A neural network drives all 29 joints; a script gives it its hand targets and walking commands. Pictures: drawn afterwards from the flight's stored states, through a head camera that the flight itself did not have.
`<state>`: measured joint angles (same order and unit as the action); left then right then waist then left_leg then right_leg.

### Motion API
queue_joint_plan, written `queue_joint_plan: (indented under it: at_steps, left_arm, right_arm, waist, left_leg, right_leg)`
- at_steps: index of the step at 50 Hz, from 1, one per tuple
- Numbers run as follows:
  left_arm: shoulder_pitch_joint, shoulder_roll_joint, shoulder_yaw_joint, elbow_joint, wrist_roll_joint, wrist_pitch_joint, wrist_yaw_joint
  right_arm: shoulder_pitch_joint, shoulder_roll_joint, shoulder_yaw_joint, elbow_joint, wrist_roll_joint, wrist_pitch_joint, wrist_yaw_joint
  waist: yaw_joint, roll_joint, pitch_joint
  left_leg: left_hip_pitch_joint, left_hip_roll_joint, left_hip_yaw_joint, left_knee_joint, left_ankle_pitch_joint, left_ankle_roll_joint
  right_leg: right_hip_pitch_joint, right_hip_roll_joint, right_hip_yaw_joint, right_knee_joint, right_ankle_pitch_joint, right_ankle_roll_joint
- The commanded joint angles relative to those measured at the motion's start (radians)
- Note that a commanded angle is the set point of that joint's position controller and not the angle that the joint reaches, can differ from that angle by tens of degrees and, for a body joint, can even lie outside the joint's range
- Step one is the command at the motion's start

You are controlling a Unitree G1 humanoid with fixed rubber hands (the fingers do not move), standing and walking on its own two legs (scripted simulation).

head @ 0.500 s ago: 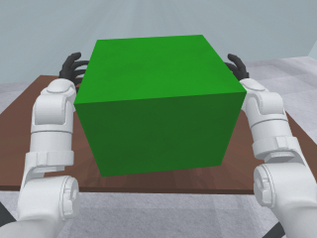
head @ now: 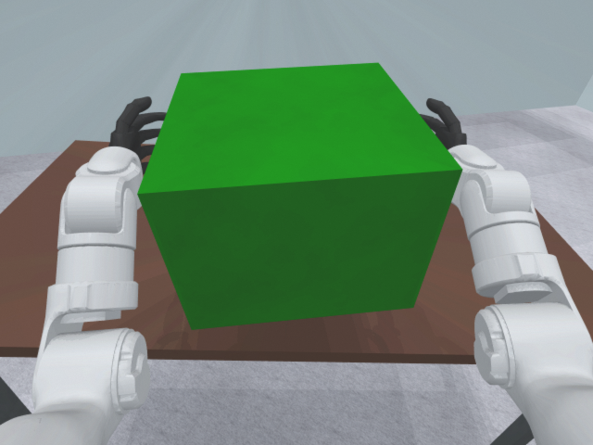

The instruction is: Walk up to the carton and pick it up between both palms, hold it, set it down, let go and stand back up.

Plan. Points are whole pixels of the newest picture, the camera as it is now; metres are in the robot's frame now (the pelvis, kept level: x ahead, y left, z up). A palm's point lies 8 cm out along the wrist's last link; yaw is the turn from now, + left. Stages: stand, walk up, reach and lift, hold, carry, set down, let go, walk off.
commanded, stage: hold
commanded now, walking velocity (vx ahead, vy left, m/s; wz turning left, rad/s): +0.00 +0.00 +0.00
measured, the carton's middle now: (292, 185) +0.41 -0.01 +0.19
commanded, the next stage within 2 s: set down in 0.24 s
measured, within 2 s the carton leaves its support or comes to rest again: neither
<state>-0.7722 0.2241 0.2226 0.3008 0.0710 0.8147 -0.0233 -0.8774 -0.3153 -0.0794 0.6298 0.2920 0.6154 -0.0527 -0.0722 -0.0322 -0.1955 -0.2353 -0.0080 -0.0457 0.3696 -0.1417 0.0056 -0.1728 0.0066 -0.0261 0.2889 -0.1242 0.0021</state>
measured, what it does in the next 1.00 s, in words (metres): stands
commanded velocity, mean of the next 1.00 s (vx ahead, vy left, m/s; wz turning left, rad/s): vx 0.00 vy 0.00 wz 0.00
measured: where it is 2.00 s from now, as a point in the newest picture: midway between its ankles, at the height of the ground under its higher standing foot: outside the picture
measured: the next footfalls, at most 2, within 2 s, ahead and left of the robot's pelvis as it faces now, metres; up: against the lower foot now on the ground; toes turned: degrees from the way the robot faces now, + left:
none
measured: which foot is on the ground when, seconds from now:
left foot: down 0.00-1.00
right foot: down 0.00-1.00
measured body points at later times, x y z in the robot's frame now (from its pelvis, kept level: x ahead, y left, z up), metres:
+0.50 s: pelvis +0.00 +0.00 +0.00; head -0.07 +0.03 +0.44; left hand +0.39 +0.20 +0.26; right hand +0.39 -0.20 +0.27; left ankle +0.03 +0.11 -0.75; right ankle +0.02 -0.12 -0.75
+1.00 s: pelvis +0.02 +0.00 +0.00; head -0.02 +0.03 +0.45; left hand +0.43 +0.20 +0.24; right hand +0.41 -0.21 +0.21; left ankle +0.03 +0.11 -0.75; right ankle +0.02 -0.12 -0.75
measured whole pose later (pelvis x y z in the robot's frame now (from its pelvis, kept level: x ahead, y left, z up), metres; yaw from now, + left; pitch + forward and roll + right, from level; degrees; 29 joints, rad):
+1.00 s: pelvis +0.02 +0.00 +0.00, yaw +0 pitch -1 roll -1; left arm -0.81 0.22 0.28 0.43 0.12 0.58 -0.12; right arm -0.73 -0.20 -0.14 0.58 0.22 0.35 -0.09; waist -0.07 -0.03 -0.11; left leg -0.18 -0.01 -0.05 0.37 -0.17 0.01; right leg -0.11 0.01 -0.03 0.27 -0.15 0.01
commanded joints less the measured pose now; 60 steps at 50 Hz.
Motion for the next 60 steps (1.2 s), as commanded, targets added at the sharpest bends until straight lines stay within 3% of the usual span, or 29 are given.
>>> queue_joint_plan:
  at_steps: [1, 2, 3, 5, 6, 9, 10, 12, 13, 14, 18, 19, 21, 24, 25, 26, 27, 29, 31, 34, 37, 38, 41, 43, 48, 54, 58, 59, 60]
  left_arm:
    - [-0.686, -0.536, -0.282, -0.189, -0.164, -0.070, -0.150]
    - [-0.707, -0.558, -0.309, -0.194, -0.170, -0.068, -0.156]
    - [-0.705, -0.567, -0.326, -0.231, -0.177, -0.069, -0.153]
    - [-0.717, -0.548, -0.302, -0.209, -0.175, -0.073, -0.152]
    - [-0.714, -0.547, -0.299, -0.208, -0.166, -0.068, -0.157]
    - [-0.726, -0.562, -0.307, -0.189, -0.172, -0.071, -0.154]
    - [-0.703, -0.556, -0.312, -0.213, -0.178, -0.074, -0.156]
    - [-0.725, -0.561, -0.326, -0.265, -0.189, -0.075, -0.148]
    - [-0.727, -0.536, -0.269, -0.237, -0.135, -0.065, -0.161]
    - [-0.735, -0.550, -0.281, -0.239, -0.150, -0.070, -0.157]
    - [-0.778, -0.505, -0.251, -0.157, -0.134, -0.108, -0.178]
    - [-0.810, -0.530, -0.282, -0.181, -0.141, -0.125, -0.177]
    - [-0.778, -0.452, -0.163, -0.041, -0.082, -0.148, -0.197]
    - [-0.817, -0.444, -0.147, -0.020, -0.039, -0.197, -0.222]
    - [-0.797, -0.473, -0.176, -0.051, -0.056, -0.209, -0.221]
    - [-0.789, -0.463, -0.192, -0.024, -0.057, -0.216, -0.221]
    - [-0.778, -0.463, -0.172, -0.028, -0.036, -0.223, -0.221]
    - [-0.778, -0.452, -0.189, -0.014, -0.033, -0.239, -0.222]
    - [-0.690, -0.464, -0.216, -0.012, -0.060, -0.250, -0.221]
    - [-0.684, -0.446, -0.188, 0.000, -0.032, -0.268, -0.225]
    - [-0.621, -0.448, -0.199, -0.004, -0.043, -0.274, -0.232]
    - [-0.601, -0.452, -0.199, 0.018, -0.027, -0.274, -0.237]
    - [-0.585, -0.452, -0.201, -0.020, -0.030, -0.284, -0.235]
    - [-0.598, -0.468, -0.257, -0.081, -0.062, -0.304, -0.232]
    - [-0.526, -0.429, -0.180, 0.002, -0.006, -0.303, -0.245]
    - [-0.587, -0.463, -0.217, 0.033, -0.038, -0.344, -0.252]
    - [-0.575, -0.448, -0.215, 0.049, -0.036, -0.378, -0.254]
    - [-0.562, -0.444, -0.184, 0.095, -0.028, -0.377, -0.260]
    - [-0.580, -0.452, -0.191, 0.090, -0.029, -0.384, -0.258]
  right_arm:
    - [-0.777, 0.509, 0.209, -0.343, 0.147, -0.052, 0.158]
    - [-0.773, 0.508, 0.205, -0.344, 0.144, -0.053, 0.150]
    - [-0.780, 0.502, 0.211, -0.366, 0.152, -0.057, 0.159]
    - [-0.801, 0.520, 0.227, -0.390, 0.156, -0.056, 0.155]
    - [-0.766, 0.519, 0.228, -0.331, 0.158, -0.043, 0.155]
    - [-0.779, 0.494, 0.201, -0.332, 0.154, -0.051, 0.158]
    - [-0.781, 0.523, 0.225, -0.377, 0.153, -0.058, 0.154]
    - [-0.777, 0.522, 0.239, -0.385, 0.172, -0.055, 0.154]
    - [-0.783, 0.546, 0.215, -0.376, 0.175, -0.048, 0.146]
    - [-0.820, 0.561, 0.233, -0.418, 0.179, -0.061, 0.144]
    - [-0.860, 0.559, 0.201, -0.401, 0.126, -0.104, 0.143]
    - [-0.870, 0.554, 0.184, -0.405, 0.112, -0.124, 0.144]
    - [-0.858, 0.551, 0.160, -0.311, 0.040, -0.145, 0.147]
    - [-0.790, 0.565, 0.084, -0.191, -0.034, -0.195, 0.158]
    - [-0.818, 0.566, 0.114, -0.247, -0.017, -0.217, 0.156]
    - [-0.796, 0.555, 0.110, -0.234, -0.025, -0.226, 0.151]
    - [-0.793, 0.554, 0.115, -0.198, -0.032, -0.242, 0.153]
    - [-0.783, 0.560, 0.105, -0.194, -0.051, -0.263, 0.142]
    - [-0.778, 0.558, 0.150, -0.293, -0.043, -0.290, 0.125]
    - [-0.757, 0.558, 0.150, -0.261, -0.041, -0.302, 0.109]
    - [-0.736, 0.555, 0.204, -0.340, -0.027, -0.312, 0.095]
    - [-0.750, 0.560, 0.206, -0.355, -0.029, -0.327, 0.091]
    - [-0.701, 0.564, 0.228, -0.364, -0.024, -0.327, 0.080]
    - [-0.709, 0.577, 0.249, -0.466, -0.021, -0.353, 0.072]
    - [-0.663, 0.552, 0.224, -0.421, -0.058, -0.347, 0.070]
    - [-0.666, 0.567, 0.194, -0.414, -0.111, -0.374, 0.070]
    - [-0.650, 0.577, 0.185, -0.401, -0.134, -0.389, 0.065]
    - [-0.657, 0.594, 0.182, -0.403, -0.130, -0.389, 0.063]
    - [-0.634, 0.589, 0.171, -0.377, -0.131, -0.390, 0.068]
  waist:
    - [-0.014, 0.045, -0.297]
    - [-0.036, 0.081, -0.314]
    - [-0.026, 0.096, -0.338]
    - [-0.014, 0.071, -0.341]
    - [-0.006, 0.081, -0.298]
    - [-0.036, 0.098, -0.297]
    - [-0.013, 0.071, -0.330]
    - [-0.019, 0.085, -0.385]
    - [0.009, 0.072, -0.331]
    - [0.027, 0.065, -0.363]
    - [0.023, 0.034, -0.332]
    - [0.002, 0.076, -0.356]
    - [0.034, 0.011, -0.220]
    - [-0.003, 0.053, -0.209]
    - [0.004, 0.051, -0.249]
    - [-0.017, 0.053, -0.245]
    - [0.001, 0.063, -0.257]
    - [-0.018, 0.073, -0.246]
    - [-0.019, 0.027, -0.278]
    - [-0.014, 0.032, -0.245]
    - [-0.009, -0.007, -0.246]
    - [-0.009, 0.021, -0.247]
    - [-0.003, 0.017, -0.244]
    - [-0.017, 0.024, -0.325]
    - [0.000, -0.001, -0.226]
    - [-0.037, 0.006, -0.259]
    - [-0.038, 0.004, -0.254]
    - [-0.020, -0.011, -0.237]
    - [-0.033, -0.009, -0.224]
  left_leg:
    - [0.094, -0.004, -0.010, -0.076, 0.131, -0.028]
    - [0.101, -0.006, -0.011, -0.068, 0.137, -0.036]
    - [0.121, 0.005, -0.014, -0.073, 0.161, -0.051]
    - [0.106, -0.009, -0.009, -0.063, 0.147, -0.030]
    - [0.089, -0.006, -0.009, -0.072, 0.137, -0.035]
    - [0.116, 0.003, -0.016, -0.072, 0.124, -0.042]
    - [0.121, 0.001, -0.011, -0.067, 0.160, -0.035]
    - [0.133, 0.002, -0.017, -0.062, 0.188, -0.040]
    - [0.176, -0.023, 0.031, -0.078, 0.131, -0.028]
    - [0.159, -0.025, 0.028, -0.078, 0.141, -0.022]
    - [0.136, -0.026, 0.028, -0.073, 0.094, -0.010]
    - [0.155, -0.020, 0.030, -0.082, 0.095, -0.028]
    - [0.111, -0.020, 0.034, -0.110, -0.038, 0.005]
    - [0.116, -0.011, 0.043, -0.130, -0.088, -0.004]
    - [0.151, -0.005, 0.044, -0.125, -0.014, -0.010]
    - [0.157, -0.005, 0.045, -0.119, -0.001, -0.010]
    - [0.171, -0.011, 0.049, -0.114, 0.008, -0.011]
    - [0.174, -0.020, 0.056, -0.103, 0.022, -0.013]
    - [0.216, -0.023, 0.058, -0.082, 0.138, -0.013]
    - [0.232, -0.030, 0.057, -0.075, 0.142, -0.009]
    - [0.247, -0.036, 0.058, -0.059, 0.215, -0.003]
    - [0.244, -0.045, 0.060, -0.055, 0.221, -0.012]
    - [0.271, -0.043, 0.062, -0.051, 0.220, -0.017]
    - [0.282, -0.050, 0.059, -0.035, 0.295, -0.024]
    - [0.268, -0.041, 0.063, -0.061, 0.199, -0.008]
    - [0.254, -0.041, 0.069, -0.067, 0.177, -0.015]
    - [0.256, -0.042, 0.072, -0.071, 0.171, -0.016]
    - [0.229, -0.047, 0.074, -0.073, 0.154, -0.007]
    - [0.225, -0.044, 0.070, -0.081, 0.131, -0.006]
  right_leg:
    - [0.150, 0.053, 0.063, -0.042, 0.103, -0.034]
    - [0.158, 0.047, 0.059, -0.031, 0.119, -0.033]
    - [0.157, 0.059, 0.046, -0.024, 0.139, -0.037]
    - [0.170, 0.050, 0.053, -0.032, 0.127, -0.032]
    - [0.171, 0.054, 0.054, -0.029, 0.117, -0.039]
    - [0.126, 0.050, 0.045, -0.034, 0.101, -0.041]
    - [0.159, 0.055, 0.046, -0.029, 0.137, -0.041]
    - [0.172, 0.056, 0.049, -0.019, 0.167, -0.039]
    - [0.206, 0.058, 0.055, -0.018, 0.108, -0.014]
    - [0.206, 0.061, 0.051, -0.010, 0.120, -0.012]
    - [0.194, 0.044, 0.048, -0.020, 0.078, 0.001]
    - [0.184, 0.041, 0.044, -0.015, 0.065, -0.007]
    - [0.162, 0.023, 0.050, -0.045, -0.078, 0.007]
    - [0.178, 0.016, 0.052, -0.040, -0.118, -0.001]
    - [0.196, 0.023, 0.036, -0.034, -0.056, 0.002]
    - [0.203, 0.026, 0.032, -0.033, -0.031, 0.002]
    - [0.223, 0.032, 0.027, -0.029, -0.023, 0.001]
    - [0.226, 0.025, 0.030, -0.027, -0.012, 0.003]
    - [0.256, 0.032, 0.004, -0.023, 0.114, 0.013]
    - [0.240, 0.034, 0.007, -0.029, 0.114, 0.018]
    - [0.271, 0.031, 0.003, -0.019, 0.238, 0.027]
    - [0.279, 0.027, -0.003, -0.020, 0.259, 0.032]
    - [0.281, 0.027, -0.005, -0.013, 0.258, 0.031]
    - [0.322, 0.023, 0.000, 0.005, 0.377, 0.032]
    - [0.287, 0.020, 0.003, -0.019, 0.289, 0.036]
    - [0.281, 0.023, -0.002, -0.011, 0.252, 0.032]
    - [0.301, 0.016, 0.000, -0.006, 0.299, 0.036]
    - [0.302, 0.013, 0.011, -0.017, 0.278, 0.037]
    - [0.292, 0.013, 0.007, -0.014, 0.259, 0.041]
